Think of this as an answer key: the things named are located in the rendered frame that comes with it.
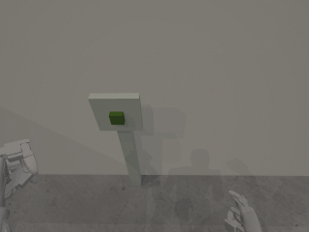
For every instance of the button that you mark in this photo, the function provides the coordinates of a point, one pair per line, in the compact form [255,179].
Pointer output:
[117,117]

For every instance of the left robot forearm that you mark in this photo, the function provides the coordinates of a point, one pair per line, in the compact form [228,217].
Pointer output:
[4,215]

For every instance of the left robot hand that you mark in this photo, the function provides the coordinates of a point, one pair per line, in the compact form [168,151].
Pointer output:
[20,160]

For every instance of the panel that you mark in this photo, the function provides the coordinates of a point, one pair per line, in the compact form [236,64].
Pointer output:
[129,103]

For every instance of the right robot hand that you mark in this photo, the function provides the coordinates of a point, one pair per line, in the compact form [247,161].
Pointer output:
[246,217]

